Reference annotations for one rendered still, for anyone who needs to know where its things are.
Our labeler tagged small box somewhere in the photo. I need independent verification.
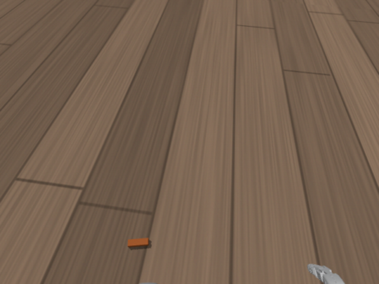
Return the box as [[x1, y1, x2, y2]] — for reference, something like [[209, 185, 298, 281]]
[[128, 238, 149, 247]]

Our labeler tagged right robot hand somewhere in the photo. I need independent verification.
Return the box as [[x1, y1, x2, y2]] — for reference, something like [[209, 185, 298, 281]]
[[307, 264, 345, 284]]

